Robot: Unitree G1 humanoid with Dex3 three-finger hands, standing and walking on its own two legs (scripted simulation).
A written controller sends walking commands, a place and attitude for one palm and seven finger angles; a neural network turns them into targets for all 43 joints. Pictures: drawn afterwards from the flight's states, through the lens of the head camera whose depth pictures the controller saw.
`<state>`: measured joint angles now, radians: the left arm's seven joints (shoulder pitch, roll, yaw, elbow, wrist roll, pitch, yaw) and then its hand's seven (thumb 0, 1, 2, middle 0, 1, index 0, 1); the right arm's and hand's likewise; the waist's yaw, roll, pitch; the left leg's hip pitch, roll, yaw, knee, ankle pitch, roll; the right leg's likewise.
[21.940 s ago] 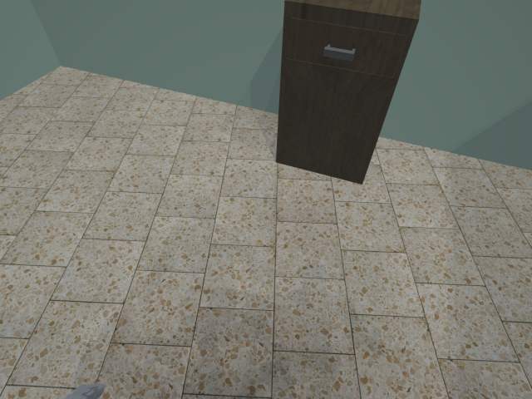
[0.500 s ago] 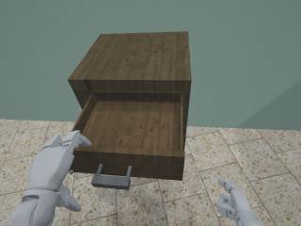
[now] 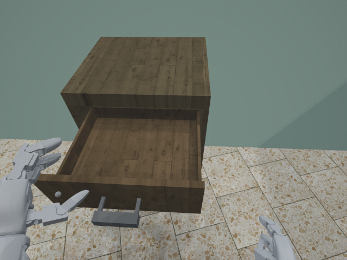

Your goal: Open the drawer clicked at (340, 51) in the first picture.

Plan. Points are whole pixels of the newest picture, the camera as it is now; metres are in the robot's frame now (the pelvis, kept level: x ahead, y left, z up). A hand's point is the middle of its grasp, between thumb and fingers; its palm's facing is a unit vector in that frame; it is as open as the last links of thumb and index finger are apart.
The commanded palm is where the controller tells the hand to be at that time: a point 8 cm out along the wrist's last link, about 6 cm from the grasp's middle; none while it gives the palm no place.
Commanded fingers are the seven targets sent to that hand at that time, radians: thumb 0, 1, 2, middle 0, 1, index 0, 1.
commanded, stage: draw the hand back to the body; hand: left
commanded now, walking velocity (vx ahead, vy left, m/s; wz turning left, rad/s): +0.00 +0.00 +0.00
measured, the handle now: (118, 210) +0.25 +0.19 -0.08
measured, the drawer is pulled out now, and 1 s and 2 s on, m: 0.29 0.29 0.29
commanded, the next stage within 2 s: step back with the hand held close in 0.46 s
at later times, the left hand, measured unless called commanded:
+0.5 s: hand (45, 197) +0.18 +0.24 +0.15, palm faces +0.41 -0.82 -0.41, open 7.5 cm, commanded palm +0.13 +0.28 +0.17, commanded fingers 0.00 0.90 0.90 -0.20 -0.30 -0.20 -0.30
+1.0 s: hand (31, 212) +0.15 +0.25 +0.15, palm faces +0.28 -0.80 -0.53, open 7.4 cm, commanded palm +0.09 +0.29 +0.17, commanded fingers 0.00 0.90 0.90 -0.20 -0.30 -0.20 -0.30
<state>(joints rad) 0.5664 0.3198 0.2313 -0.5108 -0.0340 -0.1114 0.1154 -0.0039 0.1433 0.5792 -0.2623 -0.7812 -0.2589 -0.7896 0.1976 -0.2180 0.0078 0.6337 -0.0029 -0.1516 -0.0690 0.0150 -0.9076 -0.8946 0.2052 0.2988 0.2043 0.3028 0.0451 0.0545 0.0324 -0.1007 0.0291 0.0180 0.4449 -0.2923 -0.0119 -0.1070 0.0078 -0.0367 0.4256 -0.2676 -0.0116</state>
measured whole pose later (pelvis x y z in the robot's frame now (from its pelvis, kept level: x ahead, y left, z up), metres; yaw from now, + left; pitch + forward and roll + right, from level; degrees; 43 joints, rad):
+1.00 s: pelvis -0.05 +0.01 +0.00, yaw +0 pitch +1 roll +0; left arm 0.67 0.41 0.38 -0.59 -0.05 -0.19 0.13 0.01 0.89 0.90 -0.21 -0.30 -0.21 -0.31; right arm 0.16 -0.22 -0.03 0.55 0.02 -0.04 -0.07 0.01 -0.91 -0.89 0.20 0.30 0.20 0.30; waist -0.02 0.01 0.06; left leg -0.30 0.01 0.04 0.51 -0.24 0.01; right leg -0.31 -0.02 -0.02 0.50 -0.22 0.01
